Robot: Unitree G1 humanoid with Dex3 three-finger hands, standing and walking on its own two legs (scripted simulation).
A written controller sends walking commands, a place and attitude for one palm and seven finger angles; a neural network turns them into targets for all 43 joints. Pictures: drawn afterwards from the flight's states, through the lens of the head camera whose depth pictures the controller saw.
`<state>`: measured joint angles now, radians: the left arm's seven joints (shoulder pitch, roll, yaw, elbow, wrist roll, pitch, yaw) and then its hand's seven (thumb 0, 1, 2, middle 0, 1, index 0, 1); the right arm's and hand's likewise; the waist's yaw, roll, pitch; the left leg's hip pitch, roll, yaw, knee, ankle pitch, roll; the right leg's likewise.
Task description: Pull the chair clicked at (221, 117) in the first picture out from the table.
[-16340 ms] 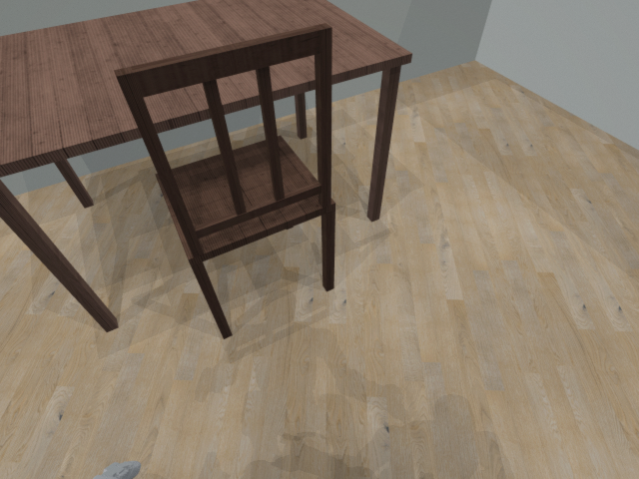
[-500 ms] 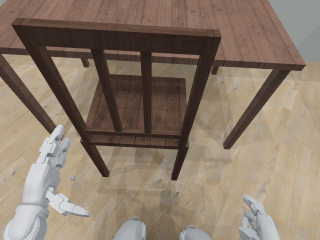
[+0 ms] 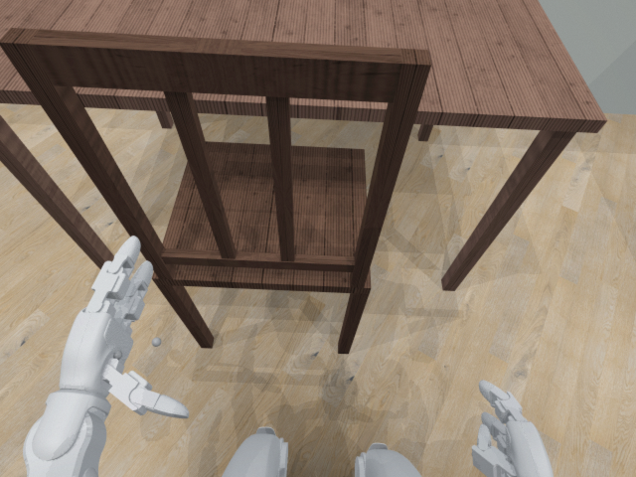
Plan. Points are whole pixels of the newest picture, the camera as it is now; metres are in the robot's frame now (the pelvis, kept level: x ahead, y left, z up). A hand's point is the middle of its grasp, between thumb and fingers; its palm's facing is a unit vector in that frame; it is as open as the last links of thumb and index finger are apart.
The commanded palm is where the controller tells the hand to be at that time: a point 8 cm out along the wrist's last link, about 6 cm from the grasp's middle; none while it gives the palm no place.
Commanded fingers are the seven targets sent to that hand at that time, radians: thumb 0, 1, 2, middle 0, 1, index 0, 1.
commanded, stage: aim the fingers beside a spindle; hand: left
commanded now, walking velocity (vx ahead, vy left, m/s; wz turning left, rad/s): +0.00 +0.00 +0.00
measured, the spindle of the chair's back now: (209, 192) +0.49 +0.18 +0.02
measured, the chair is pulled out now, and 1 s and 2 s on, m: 0.00 0.00 0.00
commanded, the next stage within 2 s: none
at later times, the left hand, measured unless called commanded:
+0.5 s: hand (180, 319) +0.30 +0.18 +0.02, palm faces -0.04 -1.00 -0.04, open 16.9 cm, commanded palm +0.27 +0.24 +0.02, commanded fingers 0.00 -0.50 0.30 -0.06 -0.08 -0.06 -0.08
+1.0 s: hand (204, 305) +0.32 +0.16 +0.00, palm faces -0.05 -1.00 -0.03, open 16.9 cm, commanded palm +0.30 +0.22 +0.00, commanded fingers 0.00 -0.50 0.30 -0.06 -0.08 -0.06 -0.08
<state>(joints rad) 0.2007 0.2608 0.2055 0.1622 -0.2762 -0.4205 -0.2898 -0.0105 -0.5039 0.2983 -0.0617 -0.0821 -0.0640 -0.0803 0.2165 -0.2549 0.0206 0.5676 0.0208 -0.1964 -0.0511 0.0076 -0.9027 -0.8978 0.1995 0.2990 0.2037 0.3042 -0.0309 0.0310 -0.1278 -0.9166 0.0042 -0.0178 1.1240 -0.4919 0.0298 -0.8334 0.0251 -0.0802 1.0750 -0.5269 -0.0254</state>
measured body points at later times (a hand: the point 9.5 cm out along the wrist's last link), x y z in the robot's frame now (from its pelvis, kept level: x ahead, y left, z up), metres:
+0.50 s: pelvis +0.00 +0.00 -0.01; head +0.09 +0.00 +0.43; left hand +0.29 +0.24 +0.02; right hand +0.15 -0.25 -0.11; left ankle +0.03 +0.10 -0.66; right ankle +0.00 -0.11 -0.66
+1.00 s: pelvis -0.01 +0.00 -0.02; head +0.09 +0.01 +0.41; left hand +0.32 +0.21 +0.01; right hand +0.13 -0.25 -0.13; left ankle +0.03 +0.10 -0.66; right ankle +0.00 -0.11 -0.66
